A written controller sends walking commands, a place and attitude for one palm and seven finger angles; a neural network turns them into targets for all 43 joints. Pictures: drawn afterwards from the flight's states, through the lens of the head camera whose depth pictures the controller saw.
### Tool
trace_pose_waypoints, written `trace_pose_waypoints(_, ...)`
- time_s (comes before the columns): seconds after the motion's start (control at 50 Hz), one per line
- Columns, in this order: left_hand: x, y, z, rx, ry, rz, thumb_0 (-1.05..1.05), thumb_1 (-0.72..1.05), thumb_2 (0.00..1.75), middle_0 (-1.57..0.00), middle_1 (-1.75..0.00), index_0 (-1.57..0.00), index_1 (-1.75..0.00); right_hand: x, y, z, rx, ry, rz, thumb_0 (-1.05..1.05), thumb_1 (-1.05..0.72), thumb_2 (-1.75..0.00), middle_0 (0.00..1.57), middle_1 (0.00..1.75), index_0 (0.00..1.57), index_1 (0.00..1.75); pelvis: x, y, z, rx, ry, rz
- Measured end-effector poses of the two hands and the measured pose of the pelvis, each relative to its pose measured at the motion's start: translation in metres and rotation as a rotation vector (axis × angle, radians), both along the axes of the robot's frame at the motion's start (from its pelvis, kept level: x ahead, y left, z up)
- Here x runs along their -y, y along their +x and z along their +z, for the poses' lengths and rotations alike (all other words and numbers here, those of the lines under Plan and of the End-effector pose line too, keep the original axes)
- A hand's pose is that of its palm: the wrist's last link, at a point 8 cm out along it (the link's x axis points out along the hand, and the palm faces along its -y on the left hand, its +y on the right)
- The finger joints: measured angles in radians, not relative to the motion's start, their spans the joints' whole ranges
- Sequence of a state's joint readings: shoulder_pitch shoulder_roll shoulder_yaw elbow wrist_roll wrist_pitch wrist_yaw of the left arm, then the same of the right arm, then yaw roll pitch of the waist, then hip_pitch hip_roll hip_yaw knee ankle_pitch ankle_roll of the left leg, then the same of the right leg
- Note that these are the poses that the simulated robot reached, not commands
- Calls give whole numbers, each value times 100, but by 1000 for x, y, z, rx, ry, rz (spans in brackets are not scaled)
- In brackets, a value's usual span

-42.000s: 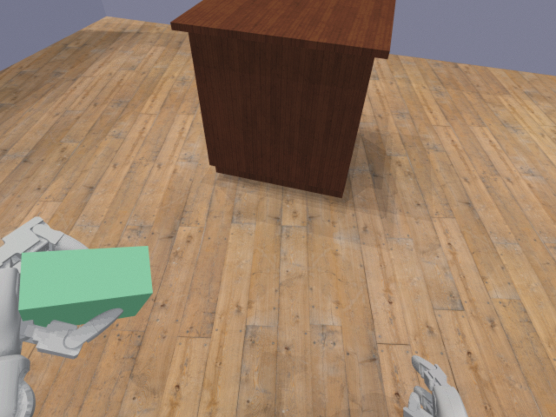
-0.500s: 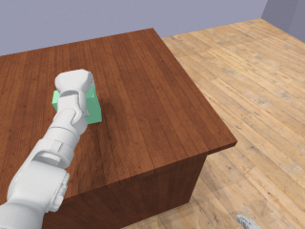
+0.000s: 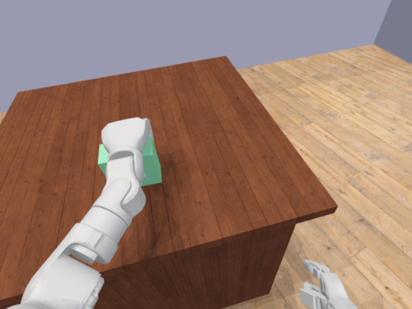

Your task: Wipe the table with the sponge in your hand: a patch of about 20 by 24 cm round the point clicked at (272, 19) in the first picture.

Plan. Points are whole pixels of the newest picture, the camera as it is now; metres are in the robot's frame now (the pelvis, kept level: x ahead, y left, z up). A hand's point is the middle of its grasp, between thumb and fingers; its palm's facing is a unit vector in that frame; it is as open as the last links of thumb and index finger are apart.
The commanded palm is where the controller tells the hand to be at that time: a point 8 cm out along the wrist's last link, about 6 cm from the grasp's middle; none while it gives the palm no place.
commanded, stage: wipe back along the third lane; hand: left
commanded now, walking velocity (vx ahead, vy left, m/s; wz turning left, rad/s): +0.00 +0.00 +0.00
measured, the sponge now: (134, 169) +0.38 +0.21 +0.07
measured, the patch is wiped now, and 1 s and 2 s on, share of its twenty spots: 1.00 1.00 1.00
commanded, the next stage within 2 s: slide back across to the middle lane in 1.08 s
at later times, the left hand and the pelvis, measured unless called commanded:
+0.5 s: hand (143, 172) +0.34 +0.16 +0.11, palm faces +0.08 -0.07 -0.99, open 9.3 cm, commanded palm +0.30 +0.16 +0.14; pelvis -0.01 -0.03 +0.00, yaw -1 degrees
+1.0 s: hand (147, 187) +0.30 +0.14 +0.11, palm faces +0.10 -0.10 -0.99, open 9.3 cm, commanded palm +0.25 +0.14 +0.15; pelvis -0.01 -0.04 +0.00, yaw -2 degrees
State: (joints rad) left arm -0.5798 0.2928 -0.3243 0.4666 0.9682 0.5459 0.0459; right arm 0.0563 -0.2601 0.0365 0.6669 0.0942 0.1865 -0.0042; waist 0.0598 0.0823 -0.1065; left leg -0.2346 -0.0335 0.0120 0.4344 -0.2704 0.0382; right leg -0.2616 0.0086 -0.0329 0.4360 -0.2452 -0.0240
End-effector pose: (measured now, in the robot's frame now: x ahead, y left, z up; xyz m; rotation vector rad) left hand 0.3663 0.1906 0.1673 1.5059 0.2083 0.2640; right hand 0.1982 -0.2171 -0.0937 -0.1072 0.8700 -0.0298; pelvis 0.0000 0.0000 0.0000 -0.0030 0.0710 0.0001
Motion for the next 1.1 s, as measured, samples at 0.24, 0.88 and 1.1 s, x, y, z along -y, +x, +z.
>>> trace_pose_waypoints(0.24, 17, -32, 0, 42, -15, -23, 1, -45, 110, -77, -148, -79, -147, -3, 24, 13, 67, 32, 65, 1, -91, -90, 19, 30, 20, 30, 12, 0, -1, 33, 5, 2)
trace_pose_waypoints(0.88, 44, -78, -1, 44, -32, -28, 2, -45, 110, -77, -148, -78, -147, 47, -7, 5, 98, 30, -6, 1, -91, -90, 19, 30, 19, 30, 41, -16, -2, 79, 23, -27)
trace_pose_waypoints(1.1, 49, -102, -1, 80, -76, -54, 3, -44, 109, -76, -149, -78, -147, 35, 12, 17, 164, 63, 29, 1, -91, -90, 19, 30, 20, 30, 42, -14, -3, 90, 22, -32)
